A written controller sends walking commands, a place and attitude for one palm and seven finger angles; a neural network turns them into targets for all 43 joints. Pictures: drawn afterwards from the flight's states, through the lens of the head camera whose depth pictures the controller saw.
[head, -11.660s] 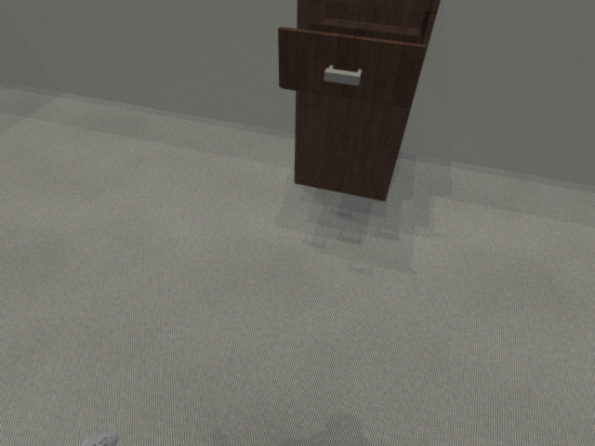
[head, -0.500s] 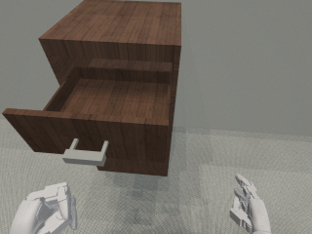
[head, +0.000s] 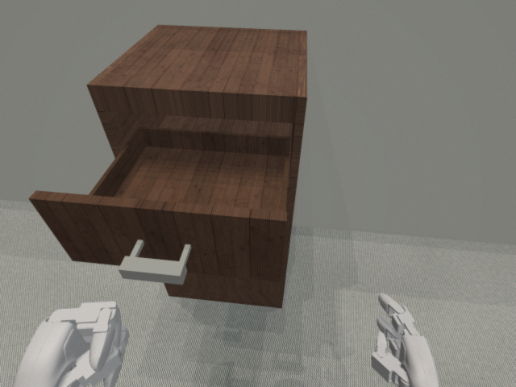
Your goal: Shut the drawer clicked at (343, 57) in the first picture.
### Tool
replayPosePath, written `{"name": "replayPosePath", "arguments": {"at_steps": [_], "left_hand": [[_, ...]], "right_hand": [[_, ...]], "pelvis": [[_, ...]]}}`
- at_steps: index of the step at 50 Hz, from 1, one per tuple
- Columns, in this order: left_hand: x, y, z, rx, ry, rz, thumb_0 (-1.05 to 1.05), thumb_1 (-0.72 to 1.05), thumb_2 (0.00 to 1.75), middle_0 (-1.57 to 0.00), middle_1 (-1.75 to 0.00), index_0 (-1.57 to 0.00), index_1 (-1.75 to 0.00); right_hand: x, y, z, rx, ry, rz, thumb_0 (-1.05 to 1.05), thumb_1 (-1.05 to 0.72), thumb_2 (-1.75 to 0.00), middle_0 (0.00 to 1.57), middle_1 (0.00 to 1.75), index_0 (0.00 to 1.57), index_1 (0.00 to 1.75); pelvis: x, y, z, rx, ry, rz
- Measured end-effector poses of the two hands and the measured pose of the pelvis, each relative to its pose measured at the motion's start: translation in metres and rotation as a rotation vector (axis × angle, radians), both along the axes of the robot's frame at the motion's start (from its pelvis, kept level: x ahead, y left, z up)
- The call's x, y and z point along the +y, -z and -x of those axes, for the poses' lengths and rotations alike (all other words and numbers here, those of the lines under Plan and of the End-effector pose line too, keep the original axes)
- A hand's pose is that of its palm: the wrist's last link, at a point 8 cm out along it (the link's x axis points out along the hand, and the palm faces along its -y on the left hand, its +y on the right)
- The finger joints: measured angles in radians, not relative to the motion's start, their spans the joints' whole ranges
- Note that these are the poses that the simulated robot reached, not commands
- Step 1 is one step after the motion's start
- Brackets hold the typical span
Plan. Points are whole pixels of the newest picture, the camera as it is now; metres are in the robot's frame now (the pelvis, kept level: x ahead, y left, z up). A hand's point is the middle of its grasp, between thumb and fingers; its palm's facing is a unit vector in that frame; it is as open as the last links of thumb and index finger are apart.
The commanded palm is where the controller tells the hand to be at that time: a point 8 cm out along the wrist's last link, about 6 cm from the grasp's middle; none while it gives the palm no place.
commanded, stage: raise the hand and make a fist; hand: left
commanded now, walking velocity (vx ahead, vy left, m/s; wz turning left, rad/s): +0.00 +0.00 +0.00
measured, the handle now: (158, 258) +0.31 +0.22 +0.02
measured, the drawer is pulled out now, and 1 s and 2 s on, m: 0.28 0.28 0.28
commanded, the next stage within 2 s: bring the fist close to the handle in 0.18 s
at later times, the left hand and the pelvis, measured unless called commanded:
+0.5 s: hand (125, 347) +0.14 +0.18 +0.10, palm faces +0.10 -0.99 -0.10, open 3.3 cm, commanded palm +0.09 +0.23 +0.10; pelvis +0.00 -0.02 +0.00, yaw +0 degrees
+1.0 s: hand (150, 336) +0.17 +0.17 +0.05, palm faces +0.05 -1.00 -0.06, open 3.3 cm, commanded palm +0.14 +0.23 +0.05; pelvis +0.00 -0.01 -0.02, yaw +0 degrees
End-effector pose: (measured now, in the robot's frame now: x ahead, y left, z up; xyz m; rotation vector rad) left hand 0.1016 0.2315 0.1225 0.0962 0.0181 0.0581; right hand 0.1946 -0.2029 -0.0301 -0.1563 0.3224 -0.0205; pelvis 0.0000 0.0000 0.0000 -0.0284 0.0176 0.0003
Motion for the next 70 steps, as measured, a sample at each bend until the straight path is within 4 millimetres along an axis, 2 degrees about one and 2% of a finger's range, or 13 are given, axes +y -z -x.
{"name": "replayPosePath", "arguments": {"at_steps": [8, 17, 32, 47, 55, 66, 70], "left_hand": [[-0.002, -0.003, 0.003, -0.019, -0.02, -0.018, 0.02, 0.89, 0.9, -1.4, -1.6, -1.4, -1.6], [-0.007, -0.001, -0.003, -0.009, -0.021, -0.023, 0.02, 0.89, 0.9, -1.4, -1.6, -1.4, -1.6], [0.003, 0.032, -0.025, 0.036, -0.026, 0.017, 0.02, 0.9, 0.9, -1.4, -1.6, -1.4, -1.6], [-0.006, 0.059, -0.044, 0.042, 0.008, 0.043, 0.02, 0.9, 0.9, -1.4, -1.6, -1.4, -1.6], [-0.002, 0.076, -0.051, 0.043, 0.006, 0.039, 0.02, 0.9, 0.9, -1.4, -1.6, -1.4, -1.6], [0.0, 0.098, -0.074, 0.037, 0.03, 0.052, 0.02, 0.9, 0.9, -1.4, -1.6, -1.4, -1.6], [0.0, 0.1, -0.079, 0.041, 0.033, 0.05, 0.02, 0.9, 0.9, -1.4, -1.6, -1.4, -1.6]], "right_hand": [[-0.016, 0.004, 0.009, 0.008, 0.026, 0.009, 0.01, -0.9, -0.9, 0.21, 0.3, 0.2, 0.3], [-0.024, 0.009, 0.012, 0.013, 0.041, -0.004, 0.01, -0.9, -0.9, 0.21, 0.3, 0.2, 0.3], [-0.04, 0.02, 0.015, 0.083, 0.061, 0.045, 0.01, -0.9, -0.9, 0.21, 0.3, 0.2, 0.3], [-0.03, 0.04, 0.022, 0.173, 0.058, 0.054, 0.01, -0.9, -0.9, 0.21, 0.3, 0.2, 0.3], [-0.025, 0.056, 0.028, 0.228, 0.052, 0.062, 0.01, -0.9, -0.89, 0.21, 0.3, 0.2, 0.3], [-0.031, 0.072, 0.039, 0.28, 0.074, 0.084, 0.01, -0.9, -0.89, 0.21, 0.3, 0.2, 0.3], [-0.034, 0.074, 0.042, 0.296, 0.09, 0.083, 0.01, -0.9, -0.89, 0.21, 0.3, 0.2, 0.3]], "pelvis": [[-0.007, 0.0, 0.003, -0.003, 0.001, -0.002], [-0.015, -0.001, 0.004, -0.002, 0.001, -0.006], [-0.018, 0.002, 0.001, 0.04, -0.003, -0.007], [-0.008, 0.014, 0.003, 0.1, -0.003, -0.009], [-0.005, 0.024, 0.008, 0.136, -0.005, -0.004], [-0.003, 0.037, 0.011, 0.184, -0.002, 0.001], [-0.003, 0.038, 0.01, 0.191, 0.002, 0.001]]}}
